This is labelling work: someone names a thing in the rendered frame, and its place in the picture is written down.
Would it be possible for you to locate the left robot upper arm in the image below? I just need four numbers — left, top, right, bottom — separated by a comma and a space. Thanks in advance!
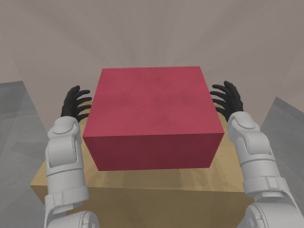
47, 210, 100, 228

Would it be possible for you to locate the right robot upper arm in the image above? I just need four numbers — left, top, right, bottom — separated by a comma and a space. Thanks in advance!
245, 202, 304, 228

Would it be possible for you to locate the pedestal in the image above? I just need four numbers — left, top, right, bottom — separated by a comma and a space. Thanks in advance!
30, 101, 255, 228

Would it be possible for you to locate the right robot hand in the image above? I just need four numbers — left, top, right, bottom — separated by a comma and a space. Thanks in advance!
209, 81, 244, 123

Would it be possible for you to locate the robot left forearm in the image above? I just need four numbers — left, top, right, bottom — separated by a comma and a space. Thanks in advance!
44, 116, 89, 228

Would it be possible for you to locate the left robot hand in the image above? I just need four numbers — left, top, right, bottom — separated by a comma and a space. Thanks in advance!
61, 85, 92, 123

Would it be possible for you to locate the robot right forearm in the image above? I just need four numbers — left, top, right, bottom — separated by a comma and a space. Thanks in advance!
227, 111, 304, 219

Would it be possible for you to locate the carton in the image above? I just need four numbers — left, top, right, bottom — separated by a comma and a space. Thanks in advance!
83, 66, 224, 171

